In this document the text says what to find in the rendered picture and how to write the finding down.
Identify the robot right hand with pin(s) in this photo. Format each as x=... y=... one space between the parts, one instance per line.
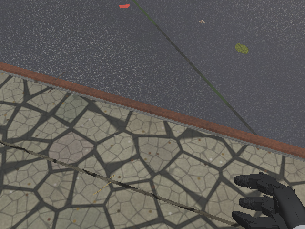
x=283 y=211

